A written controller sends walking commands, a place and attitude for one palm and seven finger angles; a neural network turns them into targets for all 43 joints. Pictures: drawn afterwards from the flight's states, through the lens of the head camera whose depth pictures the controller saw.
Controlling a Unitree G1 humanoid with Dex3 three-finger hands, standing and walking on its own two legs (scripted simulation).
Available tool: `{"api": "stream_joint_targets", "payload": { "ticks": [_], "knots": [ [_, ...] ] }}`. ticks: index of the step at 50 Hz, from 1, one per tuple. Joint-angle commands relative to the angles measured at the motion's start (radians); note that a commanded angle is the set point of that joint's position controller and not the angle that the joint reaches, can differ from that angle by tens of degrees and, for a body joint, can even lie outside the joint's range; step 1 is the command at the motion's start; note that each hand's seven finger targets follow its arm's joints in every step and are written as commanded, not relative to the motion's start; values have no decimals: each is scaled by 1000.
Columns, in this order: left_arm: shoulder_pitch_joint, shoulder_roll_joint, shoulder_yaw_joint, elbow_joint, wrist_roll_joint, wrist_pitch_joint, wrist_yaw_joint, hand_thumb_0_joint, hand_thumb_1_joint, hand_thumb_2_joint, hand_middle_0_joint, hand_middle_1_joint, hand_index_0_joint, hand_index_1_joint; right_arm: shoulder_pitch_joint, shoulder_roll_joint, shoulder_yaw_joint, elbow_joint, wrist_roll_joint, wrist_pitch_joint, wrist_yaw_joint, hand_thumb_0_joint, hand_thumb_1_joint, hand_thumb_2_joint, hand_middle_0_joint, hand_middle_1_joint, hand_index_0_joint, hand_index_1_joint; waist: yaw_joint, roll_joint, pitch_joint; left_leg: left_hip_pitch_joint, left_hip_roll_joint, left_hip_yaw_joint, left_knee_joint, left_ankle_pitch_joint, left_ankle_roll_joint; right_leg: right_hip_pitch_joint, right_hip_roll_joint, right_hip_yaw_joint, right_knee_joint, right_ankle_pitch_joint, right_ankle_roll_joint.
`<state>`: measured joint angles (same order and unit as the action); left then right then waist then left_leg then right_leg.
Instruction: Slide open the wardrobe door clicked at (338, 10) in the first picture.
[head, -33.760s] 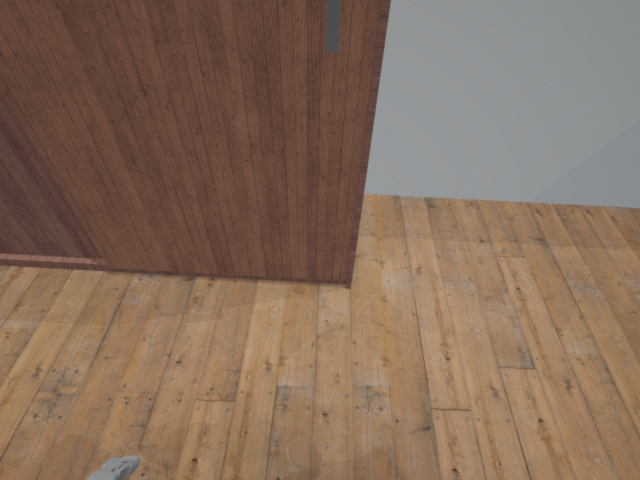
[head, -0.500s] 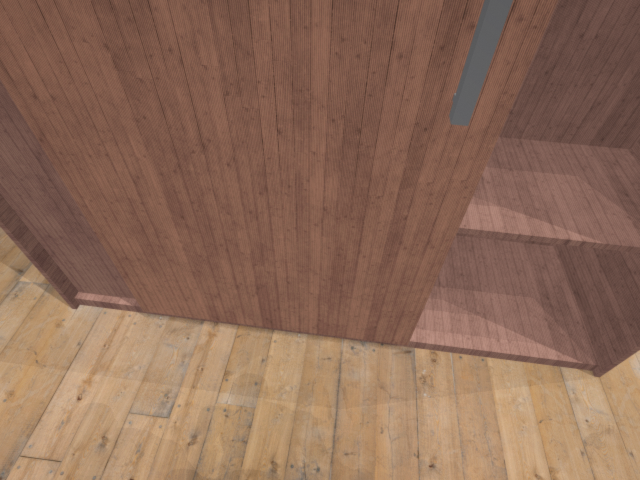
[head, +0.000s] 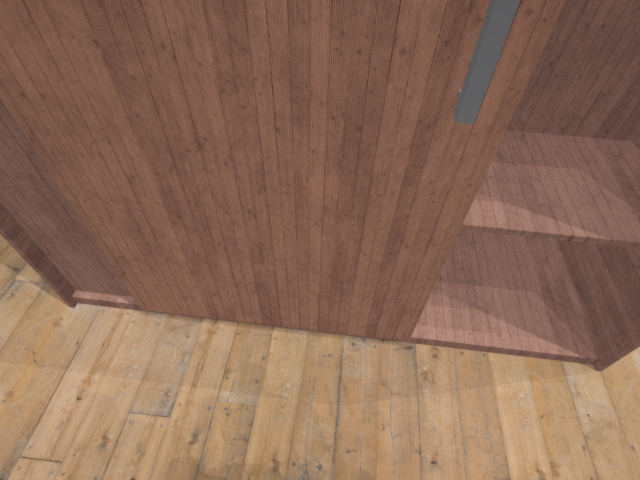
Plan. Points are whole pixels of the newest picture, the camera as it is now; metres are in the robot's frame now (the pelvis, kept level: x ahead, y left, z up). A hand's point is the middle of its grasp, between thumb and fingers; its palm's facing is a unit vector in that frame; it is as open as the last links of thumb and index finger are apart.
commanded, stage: look to check the result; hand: right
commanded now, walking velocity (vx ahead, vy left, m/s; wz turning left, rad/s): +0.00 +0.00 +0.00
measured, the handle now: (490, 25) +0.62 -0.18 +0.27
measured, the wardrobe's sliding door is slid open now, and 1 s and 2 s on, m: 0.63 0.63 0.63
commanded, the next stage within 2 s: stand and wait in 0.26 s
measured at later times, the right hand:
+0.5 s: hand out of the picture +0.03 -0.18 -0.17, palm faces +0.01 +0.97 -0.23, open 7.4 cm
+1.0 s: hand out of the picture +0.03 -0.19 -0.17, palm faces +0.00 +0.97 -0.24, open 7.4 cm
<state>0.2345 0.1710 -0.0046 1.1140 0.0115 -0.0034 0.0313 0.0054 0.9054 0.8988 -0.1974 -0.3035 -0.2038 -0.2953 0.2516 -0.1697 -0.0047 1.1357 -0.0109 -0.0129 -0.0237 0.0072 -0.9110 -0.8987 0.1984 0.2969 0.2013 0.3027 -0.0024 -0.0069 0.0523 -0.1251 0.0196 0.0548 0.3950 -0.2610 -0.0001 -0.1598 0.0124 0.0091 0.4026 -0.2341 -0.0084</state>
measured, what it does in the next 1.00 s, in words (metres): stands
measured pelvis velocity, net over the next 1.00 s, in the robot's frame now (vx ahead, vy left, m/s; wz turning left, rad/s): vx -0.01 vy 0.01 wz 0.00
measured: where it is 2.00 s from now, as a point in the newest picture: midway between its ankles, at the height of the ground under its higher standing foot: outside the picture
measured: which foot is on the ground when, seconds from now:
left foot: down 0.00-1.00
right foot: down 0.00-1.00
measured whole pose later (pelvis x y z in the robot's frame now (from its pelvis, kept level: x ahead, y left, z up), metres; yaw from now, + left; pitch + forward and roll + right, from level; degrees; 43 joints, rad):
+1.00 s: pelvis -0.01 +0.01 +0.00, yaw +0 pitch -1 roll +0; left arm 0.19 0.22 0.00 1.12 0.01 0.00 0.03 0.01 0.90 0.90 -0.20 -0.30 -0.20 -0.30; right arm 0.19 -0.22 -0.01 1.13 -0.01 -0.02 -0.01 0.01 -0.91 -0.90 0.20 0.30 0.20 0.30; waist 0.00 -0.01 0.06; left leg -0.10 0.00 0.06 0.35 -0.23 0.02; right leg -0.13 -0.01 0.01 0.36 -0.21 0.01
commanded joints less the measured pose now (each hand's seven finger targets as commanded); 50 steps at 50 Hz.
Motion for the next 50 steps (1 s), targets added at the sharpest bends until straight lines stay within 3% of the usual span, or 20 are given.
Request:
{"api": "stream_joint_targets", "payload": {
  "ticks": [1,7,11,19,26,34,50],
  "knots": [
    [52,122,25,-26,2,-14,10,0,900,900,-200,-300,-200,-300,41,-123,-19,-37,6,-12,-10,0,-900,-900,200,300,200,300,9,20,-16,-2,93,-81,-66,201,27,10,-100,71,-53,249,-27],
    [42,132,27,-29,0,-17,11,0,900,900,-200,-300,-200,-300,39,-139,-23,-41,4,-15,-11,0,-900,-900,200,300,200,300,6,14,-37,18,98,-79,-62,263,29,25,-104,70,-46,294,-27],
    [26,134,26,-27,3,-15,11,0,900,900,-200,-300,-200,-300,26,-137,-22,-38,5,-12,-8,0,-900,-900,200,300,200,300,5,-2,4,-5,96,-88,-80,198,29,13,-102,72,-65,242,-25],
    [24,149,28,-30,3,-18,9,0,900,900,-200,-300,-200,-300,9,-155,-26,-48,6,-17,-8,0,-900,-900,200,300,200,300,5,11,-47,35,102,-84,-75,260,31,31,-107,71,-60,282,-22],
    [11,159,28,-28,4,-15,9,0,900,900,-200,-300,-200,-300,-10,-165,-26,-47,6,-15,-5,0,-900,-900,200,300,200,300,6,11,-7,16,99,-86,-90,221,31,18,-107,73,-74,251,-19],
    [5,171,29,-28,4,-16,7,0,900,900,-200,-300,-200,-300,-19,-180,-28,-50,6,-17,-4,0,-900,-900,200,300,200,300,6,11,-41,32,102,-87,-95,228,34,32,-111,73,-71,252,-18],
    [-20,195,31,-30,5,-13,5,0,900,900,-200,-300,-200,-300,-41,-199,-27,-45,5,-17,-1,0,-900,-900,200,300,200,300,8,12,-24,10,100,-99,-117,182,34,33,-114,75,-85,214,-14]
  ]
}}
